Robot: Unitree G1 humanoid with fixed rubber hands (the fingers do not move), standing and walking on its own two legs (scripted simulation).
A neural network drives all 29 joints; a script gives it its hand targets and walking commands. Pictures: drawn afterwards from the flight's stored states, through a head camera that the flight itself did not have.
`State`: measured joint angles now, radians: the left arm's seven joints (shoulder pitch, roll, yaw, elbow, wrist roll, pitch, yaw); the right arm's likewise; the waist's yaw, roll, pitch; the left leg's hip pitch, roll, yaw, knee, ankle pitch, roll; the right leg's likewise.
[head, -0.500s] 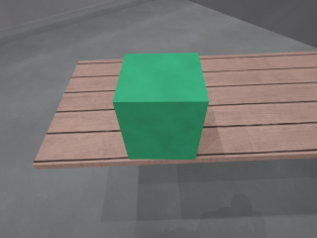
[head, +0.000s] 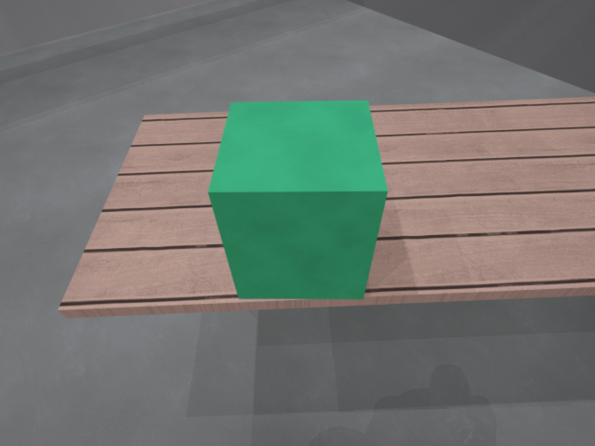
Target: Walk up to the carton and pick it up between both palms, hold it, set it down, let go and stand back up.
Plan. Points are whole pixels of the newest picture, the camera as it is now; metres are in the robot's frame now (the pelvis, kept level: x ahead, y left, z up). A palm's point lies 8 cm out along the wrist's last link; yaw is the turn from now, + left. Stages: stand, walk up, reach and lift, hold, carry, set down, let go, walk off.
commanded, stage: stand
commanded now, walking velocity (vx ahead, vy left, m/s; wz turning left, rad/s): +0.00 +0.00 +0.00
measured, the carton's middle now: (299, 204) +0.46 +0.02 +0.06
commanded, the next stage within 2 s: none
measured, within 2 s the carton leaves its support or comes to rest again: neither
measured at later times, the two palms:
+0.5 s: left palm out of the picture -0.01 +0.21 -0.14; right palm out of the picture -0.02 -0.22 -0.15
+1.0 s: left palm out of the picture -0.02 +0.20 -0.14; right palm out of the picture -0.03 -0.21 -0.15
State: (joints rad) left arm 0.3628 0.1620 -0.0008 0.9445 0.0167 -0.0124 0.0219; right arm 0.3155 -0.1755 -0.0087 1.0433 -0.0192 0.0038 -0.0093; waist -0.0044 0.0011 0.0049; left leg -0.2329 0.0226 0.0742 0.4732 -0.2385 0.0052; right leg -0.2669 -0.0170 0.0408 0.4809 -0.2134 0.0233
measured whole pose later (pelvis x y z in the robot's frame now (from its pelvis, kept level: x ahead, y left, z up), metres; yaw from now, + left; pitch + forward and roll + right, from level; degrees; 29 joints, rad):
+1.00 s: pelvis +0.00 +0.00 +0.00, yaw +1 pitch -1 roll +0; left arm 0.34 0.12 -0.01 1.09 0.01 -0.01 0.03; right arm 0.33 -0.13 0.00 1.14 -0.01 0.00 -0.03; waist 0.00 0.00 0.02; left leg -0.21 0.03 0.06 0.46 -0.23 0.00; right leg -0.24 -0.01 0.03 0.46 -0.21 0.02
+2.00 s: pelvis +0.02 +0.00 +0.00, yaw +1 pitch -1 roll +0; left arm 0.33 0.11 -0.02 1.12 0.01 -0.01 0.03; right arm 0.33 -0.11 0.01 1.15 -0.01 -0.01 -0.03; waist 0.00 0.00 0.03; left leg -0.18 0.02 0.06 0.45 -0.25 0.00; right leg -0.21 -0.02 0.03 0.45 -0.23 0.02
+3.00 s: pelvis +0.02 +0.00 +0.00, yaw +1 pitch -1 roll +0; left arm 0.33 0.11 -0.02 1.14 0.01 -0.01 0.03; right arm 0.33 -0.11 0.01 1.15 -0.01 -0.01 -0.03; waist 0.00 0.00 0.04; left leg -0.16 0.02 0.06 0.44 -0.26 0.00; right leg -0.19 -0.02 0.03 0.44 -0.23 0.02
